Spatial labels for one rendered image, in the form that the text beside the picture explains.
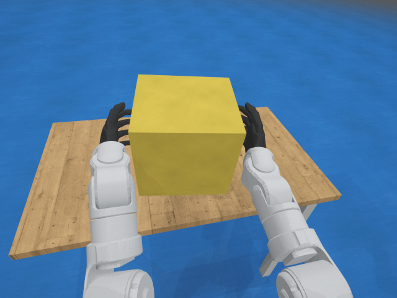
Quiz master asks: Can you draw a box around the robot left upper arm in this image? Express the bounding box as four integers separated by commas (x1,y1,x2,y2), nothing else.
84,269,154,298

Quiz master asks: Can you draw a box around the robot right upper arm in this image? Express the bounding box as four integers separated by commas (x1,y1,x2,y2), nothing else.
276,260,352,298

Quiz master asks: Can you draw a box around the robot right forearm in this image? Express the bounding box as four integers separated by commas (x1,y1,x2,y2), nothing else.
241,147,353,298

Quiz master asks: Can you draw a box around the robot left hand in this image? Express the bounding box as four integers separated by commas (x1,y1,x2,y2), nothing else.
100,102,132,146

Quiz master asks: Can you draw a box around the robot right hand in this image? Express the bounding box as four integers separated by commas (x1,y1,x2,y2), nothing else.
238,102,266,152

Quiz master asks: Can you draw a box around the robot left forearm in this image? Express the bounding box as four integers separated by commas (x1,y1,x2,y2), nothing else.
83,141,143,298

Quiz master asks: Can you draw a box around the table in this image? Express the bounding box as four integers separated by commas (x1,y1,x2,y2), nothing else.
9,107,342,277

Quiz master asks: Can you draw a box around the carton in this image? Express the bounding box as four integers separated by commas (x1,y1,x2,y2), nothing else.
128,74,246,196

